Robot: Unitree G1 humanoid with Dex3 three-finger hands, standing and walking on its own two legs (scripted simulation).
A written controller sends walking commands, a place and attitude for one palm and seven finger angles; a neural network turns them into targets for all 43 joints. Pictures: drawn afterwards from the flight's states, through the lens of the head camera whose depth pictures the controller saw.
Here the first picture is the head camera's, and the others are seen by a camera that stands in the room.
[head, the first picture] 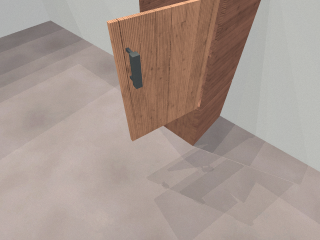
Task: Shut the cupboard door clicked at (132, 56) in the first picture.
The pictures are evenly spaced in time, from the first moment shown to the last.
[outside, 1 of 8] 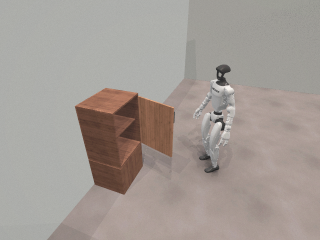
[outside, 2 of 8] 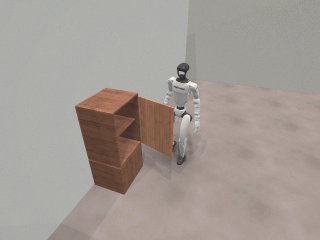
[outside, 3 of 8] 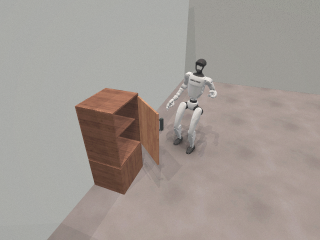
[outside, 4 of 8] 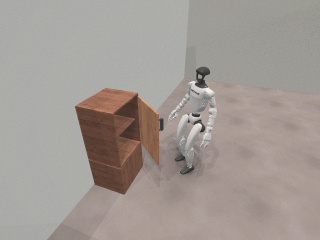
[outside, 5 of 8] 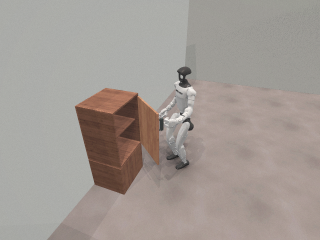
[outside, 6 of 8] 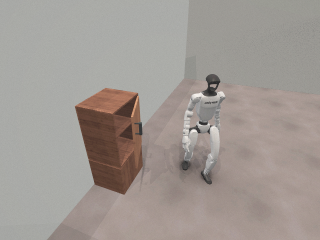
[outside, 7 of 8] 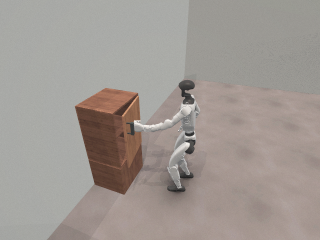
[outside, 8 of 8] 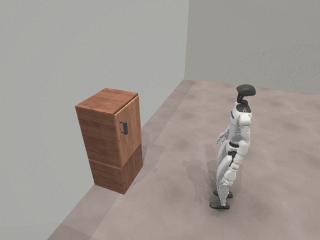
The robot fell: no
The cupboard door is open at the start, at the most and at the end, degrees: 74 74 0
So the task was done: yes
